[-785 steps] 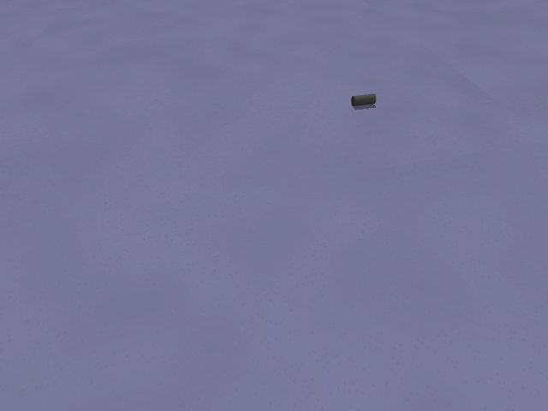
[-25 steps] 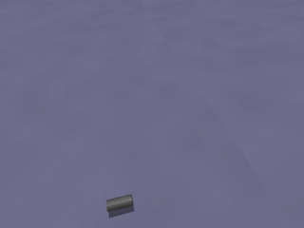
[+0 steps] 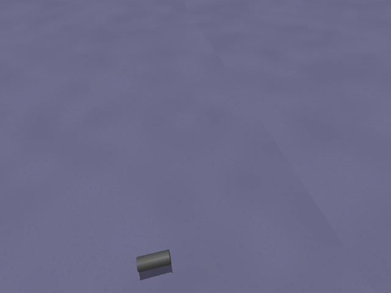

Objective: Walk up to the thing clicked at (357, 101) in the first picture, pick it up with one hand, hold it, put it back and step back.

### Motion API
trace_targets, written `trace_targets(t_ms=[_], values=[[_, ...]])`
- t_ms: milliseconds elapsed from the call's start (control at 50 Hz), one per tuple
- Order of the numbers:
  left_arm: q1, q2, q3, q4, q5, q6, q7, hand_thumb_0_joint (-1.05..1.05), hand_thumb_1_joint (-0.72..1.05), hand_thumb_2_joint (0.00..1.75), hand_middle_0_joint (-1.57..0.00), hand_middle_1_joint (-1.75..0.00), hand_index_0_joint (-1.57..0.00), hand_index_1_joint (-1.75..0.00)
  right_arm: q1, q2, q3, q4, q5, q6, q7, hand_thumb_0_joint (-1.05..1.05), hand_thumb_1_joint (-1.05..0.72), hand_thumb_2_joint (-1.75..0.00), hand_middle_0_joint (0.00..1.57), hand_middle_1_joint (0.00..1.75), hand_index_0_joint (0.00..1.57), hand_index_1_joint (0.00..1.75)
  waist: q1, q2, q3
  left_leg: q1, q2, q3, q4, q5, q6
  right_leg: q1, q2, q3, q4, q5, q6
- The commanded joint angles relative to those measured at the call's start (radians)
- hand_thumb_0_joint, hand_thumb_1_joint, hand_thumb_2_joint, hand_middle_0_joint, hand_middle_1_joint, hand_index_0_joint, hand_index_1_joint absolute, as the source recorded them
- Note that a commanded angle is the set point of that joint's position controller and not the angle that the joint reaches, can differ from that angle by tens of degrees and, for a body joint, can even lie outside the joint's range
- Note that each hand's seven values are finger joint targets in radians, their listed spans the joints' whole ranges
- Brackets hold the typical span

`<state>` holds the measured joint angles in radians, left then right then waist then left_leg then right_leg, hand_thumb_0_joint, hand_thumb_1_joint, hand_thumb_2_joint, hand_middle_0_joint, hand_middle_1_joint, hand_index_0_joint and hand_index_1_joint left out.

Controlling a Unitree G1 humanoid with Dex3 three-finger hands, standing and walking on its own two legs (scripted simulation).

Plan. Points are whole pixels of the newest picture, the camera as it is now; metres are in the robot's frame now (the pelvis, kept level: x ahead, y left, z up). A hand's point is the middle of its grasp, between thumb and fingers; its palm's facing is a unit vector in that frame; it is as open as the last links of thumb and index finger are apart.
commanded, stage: stand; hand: left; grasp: from above
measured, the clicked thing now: (154, 260) +0.43 +0.25 -0.75
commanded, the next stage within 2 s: rise first in 0.20 s
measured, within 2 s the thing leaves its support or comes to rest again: neither
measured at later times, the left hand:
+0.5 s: hand out of the picture +0.14 +0.25 -0.16, palm faces +0.02 -0.95 -0.33, open 8.4 cm
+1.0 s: hand out of the picture +0.13 +0.27 -0.23, palm faces -0.13 -0.88 -0.45, open 14.1 cm
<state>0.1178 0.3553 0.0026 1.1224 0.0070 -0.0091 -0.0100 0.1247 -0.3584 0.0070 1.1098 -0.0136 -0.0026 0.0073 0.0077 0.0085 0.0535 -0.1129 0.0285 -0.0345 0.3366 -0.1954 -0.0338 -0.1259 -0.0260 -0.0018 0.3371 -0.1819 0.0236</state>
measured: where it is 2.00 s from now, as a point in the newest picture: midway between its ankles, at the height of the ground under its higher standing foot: outside the picture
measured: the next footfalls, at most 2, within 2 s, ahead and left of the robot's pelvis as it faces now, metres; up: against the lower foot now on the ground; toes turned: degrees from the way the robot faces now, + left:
none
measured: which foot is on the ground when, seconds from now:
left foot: down 0.00-1.00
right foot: down 0.00-1.00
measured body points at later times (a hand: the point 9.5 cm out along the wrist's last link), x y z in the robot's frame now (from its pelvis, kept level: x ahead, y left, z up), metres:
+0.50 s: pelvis -0.02 +0.00 -0.02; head +0.04 +0.00 +0.43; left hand +0.14 +0.30 -0.14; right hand +0.09 -0.27 -0.14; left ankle -0.01 +0.14 -0.75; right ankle +0.00 -0.13 -0.75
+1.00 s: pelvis -0.01 +0.02 -0.09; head +0.08 +0.03 +0.35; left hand +0.13 +0.31 -0.20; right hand +0.15 -0.24 -0.18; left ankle -0.01 +0.14 -0.75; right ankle +0.00 -0.13 -0.75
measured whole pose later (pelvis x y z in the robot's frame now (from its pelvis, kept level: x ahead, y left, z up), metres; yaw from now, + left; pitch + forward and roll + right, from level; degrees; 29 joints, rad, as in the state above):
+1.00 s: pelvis -0.01 +0.02 -0.09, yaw -1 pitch +16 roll -2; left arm 0.20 0.29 0.13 0.54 0.24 0.20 0.03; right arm 0.19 -0.23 -0.04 0.59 0.00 -0.11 -0.01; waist -0.01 0.00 -0.09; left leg -0.86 0.03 -0.04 1.10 -0.52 -0.02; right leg -0.86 -0.02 0.01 1.05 -0.48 0.04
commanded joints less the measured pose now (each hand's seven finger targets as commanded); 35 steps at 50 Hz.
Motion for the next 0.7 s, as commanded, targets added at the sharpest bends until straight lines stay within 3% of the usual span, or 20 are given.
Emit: trace_targets(t_ms=[0,100,260,280,300,320,340,360,380,400,420,440,460,480,520,540,580,620,680], values=[[-0.031,0.217,0.040,-0.055,0.004,-0.016,0.016,0.00,0.90,0.90,-0.20,-0.30,-0.20,-0.30,-0.036,-0.213,-0.046,-0.054,0.006,-0.023,-0.016,0.00,-0.90,-0.90,0.20,0.30,0.20,0.30,-0.003,-0.005,-0.080,-0.005,0.096,-0.059,-0.042,0.166,0.045,0.041,-0.103,0.073,-0.040,0.149,-0.042],[-0.029,0.216,0.040,-0.053,0.004,-0.015,0.016,0.00,0.90,0.90,-0.20,-0.30,-0.20,-0.30,-0.034,-0.215,-0.046,-0.051,0.007,-0.023,-0.015,0.00,-0.90,-0.90,0.20,0.30,0.20,0.30,-0.004,-0.005,-0.064,-0.010,0.094,-0.061,-0.052,0.138,0.044,0.029,-0.099,0.074,-0.046,0.128,-0.041],[-0.028,0.219,0.044,-0.055,0.002,-0.017,0.016,0.00,0.90,0.90,-0.20,-0.30,-0.20,-0.30,-0.031,-0.211,-0.045,-0.057,0.006,-0.025,-0.015,0.00,-0.90,-0.90,0.20,0.30,0.20,0.30,-0.004,-0.011,-0.081,0.010,0.096,-0.057,-0.044,0.181,0.047,0.040,-0.103,0.078,-0.037,0.171,-0.043],[-0.033,0.217,0.044,-0.056,0.002,-0.017,0.017,0.00,0.82,0.90,-0.17,-0.38,-0.17,-0.38,-0.029,-0.211,-0.046,-0.057,0.006,-0.024,-0.015,0.00,-0.93,-0.92,0.20,0.31,0.20,0.31,-0.006,-0.006,-0.078,0.005,0.093,-0.056,-0.044,0.175,0.047,0.036,-0.102,0.075,-0.039,0.169,-0.043],[-0.384,0.038,0.045,-0.407,-0.049,-0.109,0.030,0.00,0.74,0.94,-0.24,-0.46,-0.21,-0.46,-0.039,-0.037,-0.003,-0.329,0.069,-0.073,-0.035,0.00,-1.01,-0.94,0.20,0.30,0.20,0.30,-0.122,0.001,-0.020,-0.112,-0.037,0.078,0.032,0.005,0.038,-0.205,0.018,-0.008,0.025,0.061,-0.019],[-0.500,0.101,0.066,-0.351,-0.048,-0.104,0.038,0.00,0.66,0.93,-0.24,-0.54,-0.21,-0.54,0.004,-0.069,-0.010,-0.275,0.069,-0.074,-0.047,0.00,-1.00,-0.92,0.20,0.30,0.20,0.30,-0.096,-0.040,-0.066,-0.110,-0.044,0.072,0.050,-0.021,0.044,-0.153,0.015,-0.020,0.034,0.015,-0.014],[-0.313,0.153,0.106,-0.142,-0.032,-0.060,0.041,0.00,0.58,0.96,-0.21,-0.62,-0.18,-0.62,0.045,-0.090,-0.018,-0.249,0.067,-0.061,-0.053,0.00,-1.00,-0.93,0.20,0.30,0.20,0.30,-0.084,-0.068,-0.035,-0.154,-0.055,0.076,0.075,-0.053,0.049,-0.179,0.023,-0.025,0.037,-0.035,-0.019],[-0.236,0.173,0.130,-0.099,-0.020,-0.044,0.026,0.00,0.50,0.93,-0.19,-0.70,-0.18,-0.70,0.045,-0.099,-0.035,-0.286,0.067,-0.053,-0.052,0.00,-0.98,-0.92,0.20,0.30,0.20,0.30,-0.048,-0.082,-0.037,-0.182,-0.045,0.079,0.102,-0.034,0.046,-0.181,0.027,-0.034,0.065,-0.043,-0.021],[-0.267,0.204,0.144,-0.123,0.001,-0.041,0.016,0.00,0.42,0.88,-0.17,-0.78,-0.18,-0.78,0.059,-0.101,-0.052,-0.306,0.056,-0.055,-0.057,0.00,-0.96,-0.91,0.20,0.30,0.20,0.30,-0.042,-0.073,-0.092,-0.196,-0.049,0.077,0.130,-0.017,0.048,-0.183,0.027,-0.031,0.091,-0.030,-0.024],[-0.308,0.273,0.182,-0.178,0.019,-0.053,0.012,0.00,0.34,0.88,-0.16,-0.85,-0.17,-0.84,0.074,-0.101,-0.068,-0.316,0.052,-0.062,-0.064,0.00,-0.93,-0.91,0.20,0.30,0.20,0.30,-0.027,-0.035,-0.180,-0.195,-0.048,0.073,0.156,0.013,0.043,-0.177,0.022,-0.023,0.128,0.016,-0.022],[-0.250,0.277,0.200,-0.142,0.044,-0.044,0.001,0.00,0.26,0.86,-0.15,-0.91,-0.17,-0.88,0.077,-0.093,-0.076,-0.342,0.044,-0.070,-0.060,0.00,-0.93,-0.90,0.20,0.30,0.20,0.30,-0.027,-0.026,-0.218,-0.224,-0.050,0.070,0.183,0.036,0.041,-0.169,0.016,-0.023,0.163,0.049,-0.022],[-0.159,0.245,0.199,-0.069,0.072,-0.027,-0.011,0.00,0.18,0.85,-0.14,-0.97,-0.18,-0.93,0.095,-0.087,-0.082,-0.347,0.034,-0.070,-0.054,0.00,-0.94,-0.91,0.20,0.30,0.20,0.30,-0.021,-0.040,-0.231,-0.271,-0.055,0.065,0.227,0.047,0.041,-0.189,0.015,-0.021,0.202,0.066,-0.021],[-0.114,0.235,0.209,-0.076,0.102,-0.015,-0.021,0.00,0.10,0.88,-0.12,-1.00,-0.15,-0.96,0.097,-0.080,-0.092,-0.369,0.026,-0.073,-0.046,0.00,-0.95,-0.91,0.20,0.30,0.20,0.30,0.010,-0.022,-0.273,-0.296,-0.062,0.066,0.254,0.065,0.038,-0.177,0.013,-0.020,0.232,0.073,-0.025],[-0.090,0.239,0.229,-0.135,0.113,-0.005,-0.022,0.00,0.02,0.89,-0.11,-1.02,-0.15,-0.99,0.096,-0.073,-0.098,-0.397,0.027,-0.075,-0.043,0.00,-0.95,-0.91,0.20,0.30,0.20,0.30,0.031,0.027,-0.322,-0.279,-0.067,0.071,0.264,0.083,0.034,-0.160,0.013,-0.015,0.244,0.083,-0.028],[-0.049,0.192,0.212,-0.192,0.131,0.040,-0.010,0.00,-0.14,0.90,-0.10,-1.06,-0.13,-1.03,0.085,-0.064,-0.099,-0.451,0.031,-0.073,-0.040,0.00,-0.93,-0.90,0.20,0.30,0.20,0.30,0.037,0.073,-0.315,-0.271,-0.063,0.069,0.246,0.087,0.022,-0.184,0.024,-0.019,0.244,0.065,-0.036],[-0.055,0.141,0.173,-0.186,0.139,0.071,-0.008,0.00,-0.22,0.93,-0.07,-1.08,-0.10,-1.05,0.073,-0.063,-0.097,-0.470,0.034,-0.072,-0.037,0.00,-0.91,-0.90,0.20,0.30,0.20,0.30,0.018,0.056,-0.269,-0.299,-0.056,0.063,0.254,0.065,0.019,-0.223,0.031,-0.027,0.249,0.036,-0.036],[-0.135,0.177,0.182,-0.261,0.158,0.120,0.008,0.00,-0.38,0.94,-0.08,-1.07,-0.09,-1.05,0.038,-0.065,-0.096,-0.511,0.038,-0.078,-0.033,0.00,-0.88,-0.89,0.20,0.30,0.20,0.30,0.014,0.041,-0.239,-0.350,-0.047,0.050,0.283,0.026,0.017,-0.274,0.036,-0.036,0.266,-0.014,-0.035],[-0.112,0.137,0.160,-0.290,0.159,0.158,0.017,0.00,-0.54,0.96,-0.07,-1.09,-0.08,-1.08,0.047,-0.058,-0.097,-0.539,0.040,-0.084,-0.027,0.00,-0.89,-0.90,0.20,0.30,0.20,0.30,-0.006,-0.003,-0.236,-0.381,-0.037,0.046,0.312,-0.021,0.023,-0.328,0.044,-0.042,0.299,-0.065,-0.035],[-0.124,0.109,0.160,-0.341,0.165,0.170,0.032,0.00,-0.60,0.99,-0.08,-1.07,-0.08,-1.07,0.070,-0.051,-0.100,-0.557,0.034,-0.110,-0.020,0.00,-0.91,-0.90,0.20,0.30,0.20,0.30,-0.021,-0.029,-0.227,-0.474,-0.029,0.038,0.395,-0.076,0.026,-0.427,0.048,-0.046,0.379,-0.116,-0.031]])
